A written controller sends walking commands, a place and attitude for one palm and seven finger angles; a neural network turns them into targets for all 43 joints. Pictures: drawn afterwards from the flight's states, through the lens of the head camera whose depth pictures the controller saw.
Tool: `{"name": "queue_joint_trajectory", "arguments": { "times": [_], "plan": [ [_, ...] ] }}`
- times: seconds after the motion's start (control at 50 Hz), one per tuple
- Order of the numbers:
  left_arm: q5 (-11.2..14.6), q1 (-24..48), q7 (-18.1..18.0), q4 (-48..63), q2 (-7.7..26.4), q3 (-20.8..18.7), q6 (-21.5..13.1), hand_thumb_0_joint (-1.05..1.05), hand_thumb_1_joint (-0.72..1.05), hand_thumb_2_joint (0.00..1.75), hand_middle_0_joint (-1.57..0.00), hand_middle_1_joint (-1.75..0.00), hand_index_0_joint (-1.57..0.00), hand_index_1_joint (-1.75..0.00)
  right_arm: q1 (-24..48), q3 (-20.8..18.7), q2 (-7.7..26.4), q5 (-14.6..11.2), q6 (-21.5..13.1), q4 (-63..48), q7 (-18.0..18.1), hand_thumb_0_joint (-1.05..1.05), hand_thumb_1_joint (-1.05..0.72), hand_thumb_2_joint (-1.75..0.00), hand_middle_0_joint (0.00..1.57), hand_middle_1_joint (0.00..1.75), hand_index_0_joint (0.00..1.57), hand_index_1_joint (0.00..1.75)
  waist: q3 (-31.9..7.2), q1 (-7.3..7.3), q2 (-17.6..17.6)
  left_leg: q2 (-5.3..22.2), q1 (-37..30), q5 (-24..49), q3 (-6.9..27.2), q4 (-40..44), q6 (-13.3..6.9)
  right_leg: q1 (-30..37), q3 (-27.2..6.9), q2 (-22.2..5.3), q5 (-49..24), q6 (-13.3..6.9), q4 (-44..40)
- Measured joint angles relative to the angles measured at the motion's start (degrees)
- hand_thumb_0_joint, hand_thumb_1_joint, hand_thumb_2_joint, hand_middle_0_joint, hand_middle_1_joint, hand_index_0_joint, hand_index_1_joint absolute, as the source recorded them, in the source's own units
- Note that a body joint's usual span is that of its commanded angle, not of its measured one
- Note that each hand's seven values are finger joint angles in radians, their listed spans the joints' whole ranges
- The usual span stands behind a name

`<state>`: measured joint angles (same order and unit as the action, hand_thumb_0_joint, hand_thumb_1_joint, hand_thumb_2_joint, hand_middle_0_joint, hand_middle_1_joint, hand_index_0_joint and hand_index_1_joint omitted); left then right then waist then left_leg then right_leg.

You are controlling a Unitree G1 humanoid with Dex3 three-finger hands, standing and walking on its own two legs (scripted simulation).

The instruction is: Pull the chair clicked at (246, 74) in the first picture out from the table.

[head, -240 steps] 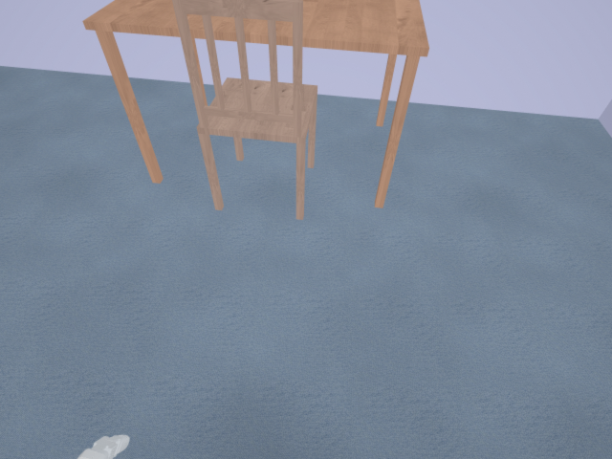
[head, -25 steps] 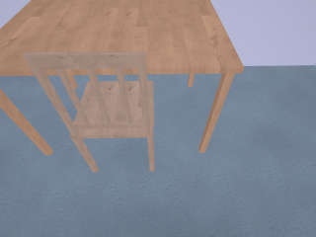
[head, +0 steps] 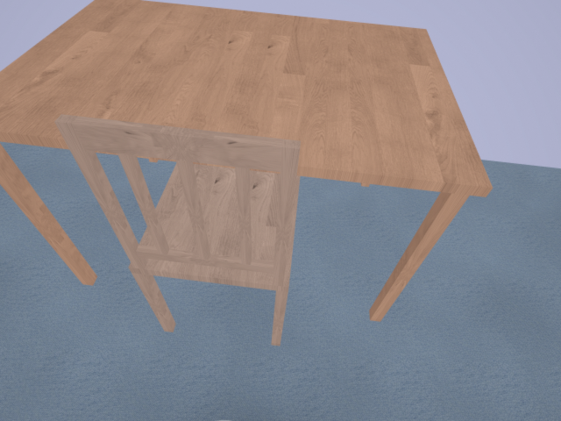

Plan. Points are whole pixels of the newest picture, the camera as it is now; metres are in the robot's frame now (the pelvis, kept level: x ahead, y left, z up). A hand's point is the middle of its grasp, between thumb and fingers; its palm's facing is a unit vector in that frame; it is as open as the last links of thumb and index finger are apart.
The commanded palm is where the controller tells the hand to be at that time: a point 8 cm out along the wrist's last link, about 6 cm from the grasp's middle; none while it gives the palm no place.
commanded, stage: come to a stop and stand still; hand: left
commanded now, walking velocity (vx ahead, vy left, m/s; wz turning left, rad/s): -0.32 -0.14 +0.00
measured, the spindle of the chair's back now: (196, 215) +0.49 +0.22 -0.07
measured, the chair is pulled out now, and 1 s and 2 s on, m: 0.00 0.00 0.00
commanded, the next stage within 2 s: look again from close up in 1.10 s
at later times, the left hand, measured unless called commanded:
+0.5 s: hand out of the picture +0.05 +0.15 -0.16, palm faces -0.02 -0.96 -0.28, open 7.4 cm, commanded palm none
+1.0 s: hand out of the picture -0.03 +0.08 -0.16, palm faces +0.04 -0.98 -0.20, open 7.3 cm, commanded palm none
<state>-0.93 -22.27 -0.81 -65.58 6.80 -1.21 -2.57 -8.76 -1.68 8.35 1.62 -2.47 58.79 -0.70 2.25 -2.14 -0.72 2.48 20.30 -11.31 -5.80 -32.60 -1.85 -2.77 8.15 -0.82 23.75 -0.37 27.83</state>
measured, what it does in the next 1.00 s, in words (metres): steps to the right: right foot, then left foot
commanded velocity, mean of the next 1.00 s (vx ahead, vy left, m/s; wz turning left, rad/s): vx -0.06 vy -0.03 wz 0.00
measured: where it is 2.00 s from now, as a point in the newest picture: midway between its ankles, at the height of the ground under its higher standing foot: outside the picture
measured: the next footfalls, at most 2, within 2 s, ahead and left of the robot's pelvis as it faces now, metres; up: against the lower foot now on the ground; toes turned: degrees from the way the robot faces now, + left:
right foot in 0.46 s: +0.03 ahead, -0.16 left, +0.00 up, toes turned -4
left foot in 0.74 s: -0.01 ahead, +0.06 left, +0.00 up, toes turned +1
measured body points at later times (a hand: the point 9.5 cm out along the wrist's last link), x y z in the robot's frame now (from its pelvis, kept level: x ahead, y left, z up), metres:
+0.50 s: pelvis -0.01 -0.05 +0.00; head +0.01 -0.07 +0.45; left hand +0.05 +0.20 -0.14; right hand +0.03 -0.29 -0.16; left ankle +0.06 +0.09 -0.72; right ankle -0.01 -0.16 -0.73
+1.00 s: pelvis -0.04 -0.09 +0.01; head -0.04 -0.10 +0.46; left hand -0.03 +0.13 -0.14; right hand -0.06 -0.30 -0.15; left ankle -0.05 +0.06 -0.73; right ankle -0.01 -0.16 -0.73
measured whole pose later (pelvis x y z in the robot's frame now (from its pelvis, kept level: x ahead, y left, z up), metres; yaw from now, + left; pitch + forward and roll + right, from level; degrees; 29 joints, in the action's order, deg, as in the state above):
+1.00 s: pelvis -0.04 -0.09 +0.01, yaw -1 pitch -2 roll +0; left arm 0.0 -14.8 -1.5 -65.5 8.4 -0.6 0.2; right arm -17.2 -0.2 7.1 1.1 0.9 66.2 1.8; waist 1.3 -0.1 1.0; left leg 3.3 6.5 -13.4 -0.7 -22.1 2.9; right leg -10.3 4.8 2.9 10.4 -4.5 22.4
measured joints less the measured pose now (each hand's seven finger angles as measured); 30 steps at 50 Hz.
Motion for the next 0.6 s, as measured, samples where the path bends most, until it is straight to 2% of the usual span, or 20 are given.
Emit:
{"name": "queue_joint_trajectory", "arguments": {
  "times": [0.04, 0.08, 0.18, 0.3, 0.36, 0.4, 0.44, 0.46, 0.48, 0.54, 0.6],
  "plan": [
    [0.6, 1.1, -0.5, -0.4, 0.8, 0.1, 1.0, 0.00, 0.90, 0.90, -0.20, -0.30, -0.21, -0.30, 0.4, 0.7, -1.0, -0.1, -0.4, -0.2, 0.8, 0.01, -0.91, -0.90, 0.20, 0.30, 0.20, 0.30, 0.9, -0.29, -1.8, -1.2, -0.7, -2.0, -1.1, -1.2, -1.2, -4.7, -2.6, -1.1, 5.3, 0.0, 12.1],
    [0.8, 2.4, -1.2, -0.4, 1.2, 0.1, 1.7, 0.00, 0.90, 0.90, -0.20, -0.30, -0.20, -0.30, 0.6, 1.4, -1.7, -0.4, -0.1, 0.3, 1.7, 0.00, -0.91, -0.90, 0.20, 0.30, 0.20, 0.30, 1.4, -0.64, -2.6, -1.8, -2.6, -2.3, -1.9, 0.6, -1.6, -8.6, -4.9, -1.1, 7.8, 0.5, 19.4],
    [0.6, 6.3, -1.6, 1.6, 1.9, 0.1, 3.5, 0.00, 0.91, 0.90, -0.20, -0.30, -0.20, -0.30, 2.5, 0.9, -1.3, -1.1, 1.3, 0.5, 3.2, -0.01, -0.94, -0.90, 0.20, 0.30, 0.20, 0.30, 2.5, 0.11, -2.2, -2.4, -5.6, 0.6, -2.6, 6.6, -1.7, -15.0, -7.0, -1.9, 4.7, 1.9, 21.6],
    [0.0, 9.7, -1.4, 5.3, 4.4, -1.4, 5.4, 0.00, 0.91, 0.90, -0.20, -0.30, -0.20, -0.30, 2.6, -0.1, -0.4, -0.6, 3.2, 0.2, 2.9, -0.01, -0.93, -0.90, 0.20, 0.30, 0.21, 0.30, 2.9, 1.06, -1.6, -0.7, -5.2, 1.9, -2.2, 7.5, -0.5, -19.8, -8.3, -1.2, 2.6, 2.4, 25.7],
    [0.0, 10.6, -1.3, 6.4, 5.1, -1.7, 5.7, 0.00, 0.91, 0.90, -0.20, -0.30, -0.20, -0.30, 1.7, -0.7, 0.4, -0.3, 3.9, 0.2, 2.6, 0.00, -0.92, -0.90, 0.20, 0.30, 0.21, 0.30, 2.6, 1.57, -0.8, 0.4, -4.6, 2.0, -1.9, 6.8, 0.5, -18.6, -7.9, -1.2, 2.2, 2.2, 22.7],
    [0.0, 10.9, -1.2, 6.8, 5.1, -1.6, 5.5, 0.00, 0.91, 0.90, -0.20, -0.30, -0.20, -0.30, 0.9, -1.1, 1.0, -0.1, 4.2, 0.4, 2.3, 0.00, -0.91, -0.90, 0.20, 0.30, 0.20, 0.30, 2.3, 1.99, 0.0, 0.9, -4.1, 2.1, -1.7, 6.1, 1.2, -16.3, -7.3, -1.4, 1.3, 1.8, 17.4],
    [0.0, 10.6, -1.1, 7.1, 5.1, -1.3, 4.9, 0.00, 0.91, 0.90, -0.20, -0.30, -0.20, -0.30, -0.1, -1.4, 1.5, -0.2, 4.4, 0.5, 2.0, 0.00, -0.91, -0.90, 0.20, 0.30, 0.20, 0.30, 1.7, 2.21, 0.6, 1.3, -3.2, 1.8, -1.6, 4.6, 2.2, -12.7, -6.8, -1.6, -3.3, 1.6, 9.1],
    [-0.1, 10.4, -1.1, 7.2, 5.0, -1.2, 4.5, 0.00, 0.91, 0.90, -0.20, -0.30, -0.20, -0.30, -0.7, -1.6, 1.7, -0.4, 4.5, 0.7, 1.8, 0.00, -0.91, -0.90, 0.20, 0.30, 0.20, 0.30, 1.3, 2.23, 0.7, 1.5, -2.5, 1.3, -1.6, 3.2, 2.8, -11.2, -6.8, -1.6, -5.8, 0.8, 5.3],
    [-0.3, 10.4, -1.2, 6.8, 4.5, -0.9, 4.1, 0.00, 0.91, 0.90, -0.20, -0.30, -0.20, -0.30, -1.0, -1.7, 2.2, -0.7, 4.8, 1.0, 1.7, 0.00, -0.91, -0.90, 0.20, 0.30, 0.20, 0.30, 1.4, 2.46, 1.8, 2.0, -2.1, -0.1, -0.8, 1.9, 3.1, -10.9, -6.5, -0.9, -6.4, -0.1, 5.0],
    [-0.4, 9.4, -0.9, 6.1, 3.0, 0.1, 4.0, 0.00, 0.91, 0.90, -0.20, -0.30, -0.20, -0.30, -3.0, -1.8, 2.7, -0.7, 6.0, 1.6, 1.4, 0.01, -0.91, -0.90, 0.20, 0.30, 0.20, 0.30, 0.0, 3.06, 3.0, 1.0, -1.4, -9.8, 2.3, -2.1, 3.0, -10.4, -5.9, -0.1, -6.7, -1.4, 3.8],
    [-0.2, 8.9, -0.8, 5.5, 2.0, 0.4, 3.9, 0.00, 0.91, 0.90, -0.20, -0.30, -0.20, -0.30, -4.6, -1.5, 2.6, -0.6, 6.0, 2.6, 1.2, 0.01, -0.91, -0.90, 0.20, 0.30, 0.20, 0.30, -1.0, 3.12, 2.9, 0.2, -1.5, -10.5, 4.1, -7.1, 2.6, -9.6, -5.9, 0.6, -8.6, -2.3, 0.6]
  ]
}}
